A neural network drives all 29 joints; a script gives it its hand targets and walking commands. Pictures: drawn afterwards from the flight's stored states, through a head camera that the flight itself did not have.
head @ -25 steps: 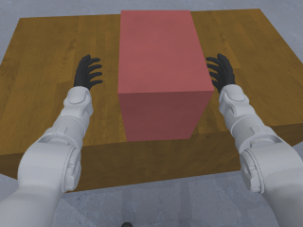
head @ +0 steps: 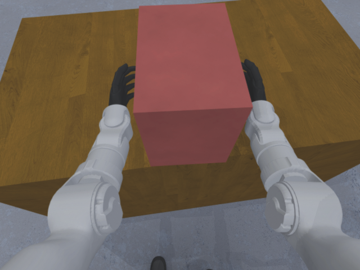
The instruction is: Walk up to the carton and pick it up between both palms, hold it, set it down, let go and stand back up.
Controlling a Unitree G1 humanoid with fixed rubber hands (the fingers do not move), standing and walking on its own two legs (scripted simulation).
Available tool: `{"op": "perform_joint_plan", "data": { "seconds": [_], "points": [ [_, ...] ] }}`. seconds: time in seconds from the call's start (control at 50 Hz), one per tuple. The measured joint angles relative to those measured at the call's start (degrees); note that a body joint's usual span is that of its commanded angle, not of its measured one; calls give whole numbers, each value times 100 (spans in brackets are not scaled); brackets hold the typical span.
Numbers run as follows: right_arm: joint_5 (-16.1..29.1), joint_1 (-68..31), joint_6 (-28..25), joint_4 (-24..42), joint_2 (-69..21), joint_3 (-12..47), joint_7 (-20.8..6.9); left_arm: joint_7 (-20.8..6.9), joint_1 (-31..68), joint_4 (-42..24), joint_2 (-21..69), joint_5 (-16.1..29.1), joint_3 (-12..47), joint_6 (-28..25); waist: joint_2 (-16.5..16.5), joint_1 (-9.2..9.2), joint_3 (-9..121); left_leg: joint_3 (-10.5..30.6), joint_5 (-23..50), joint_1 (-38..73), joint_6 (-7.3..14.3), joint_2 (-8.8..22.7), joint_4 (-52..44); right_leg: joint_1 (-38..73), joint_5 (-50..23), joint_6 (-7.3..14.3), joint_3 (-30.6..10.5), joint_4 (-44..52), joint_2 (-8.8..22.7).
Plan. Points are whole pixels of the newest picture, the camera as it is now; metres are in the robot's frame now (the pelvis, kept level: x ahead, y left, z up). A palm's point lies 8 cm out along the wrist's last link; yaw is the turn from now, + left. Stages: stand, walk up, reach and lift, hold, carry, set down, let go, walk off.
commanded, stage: reach and lift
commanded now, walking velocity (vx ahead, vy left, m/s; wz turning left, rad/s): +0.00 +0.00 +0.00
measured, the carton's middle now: (185, 89) +0.53 +0.04 +0.03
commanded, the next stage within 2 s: none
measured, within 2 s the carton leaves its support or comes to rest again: neither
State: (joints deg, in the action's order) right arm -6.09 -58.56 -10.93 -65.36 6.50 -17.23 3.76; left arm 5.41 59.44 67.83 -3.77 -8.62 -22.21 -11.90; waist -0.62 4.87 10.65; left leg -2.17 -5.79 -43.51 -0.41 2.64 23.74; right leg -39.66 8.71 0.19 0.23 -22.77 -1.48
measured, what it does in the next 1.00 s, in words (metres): stands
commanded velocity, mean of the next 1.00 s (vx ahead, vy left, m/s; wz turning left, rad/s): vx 0.00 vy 0.00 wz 0.00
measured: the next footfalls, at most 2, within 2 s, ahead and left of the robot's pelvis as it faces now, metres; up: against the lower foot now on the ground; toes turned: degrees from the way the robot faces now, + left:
none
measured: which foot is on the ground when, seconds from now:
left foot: down 0.00-1.00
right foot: down 0.00-1.00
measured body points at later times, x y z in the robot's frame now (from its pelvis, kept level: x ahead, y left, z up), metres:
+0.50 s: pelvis +0.02 +0.00 +0.01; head +0.13 +0.01 +0.45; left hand +0.46 +0.18 +0.06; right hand +0.49 -0.11 +0.06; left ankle +0.03 +0.12 -0.73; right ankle -0.01 -0.12 -0.73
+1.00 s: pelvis +0.02 -0.01 +0.01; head +0.13 +0.00 +0.45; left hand +0.46 +0.18 +0.06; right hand +0.49 -0.11 +0.06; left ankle +0.03 +0.12 -0.73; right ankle -0.01 -0.11 -0.73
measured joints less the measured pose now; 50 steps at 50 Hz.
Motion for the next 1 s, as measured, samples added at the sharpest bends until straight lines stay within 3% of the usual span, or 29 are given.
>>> {"op": "perform_joint_plan", "data": {
  "seconds": [0.1, 0.16, 0.22, 0.58, 1.0],
  "points": [
    [-1645, 285, -128, 678, -761, -1592, -122, 86, -288, -599, 466, -1009, -1101, 10, 49, 2, -397, -104, 86, 629, 22, -13, -355, 595, -111, -9, -73, 345, 19],
    [-2138, 499, -179, 918, -980, -1973, -230, -70, -446, -698, 593, -1312, -1392, 19, 38, 23, -462, -160, 83, 913, 34, -34, -489, 840, -93, -22, -107, 425, 43],
    [-2343, 616, -239, 922, -1057, -2145, -239, -106, -560, -725, 665, -1464, -1503, 43, -3, 66, -458, -219, 35, 1086, 33, -37, -520, 977, -32, -28, -143, 413, 55],
    [-2497, 763, -279, 953, -1231, -2294, -208, -256, -831, -1121, 742, -1557, -1471, 248, -116, 70, -545, -275, -115, 1347, -22, 33, -428, 1241, 124, 39, -56, 326, 27],
    [-2527, 827, -311, 992, -1276, -2276, -194, -302, -894, -1085, 739, -1512, -1520, 156, -74, 12, -573, -292, -96, 1453, -14, 11, -497, 1334, 172, 47, 80, 313, 84]
  ]
}}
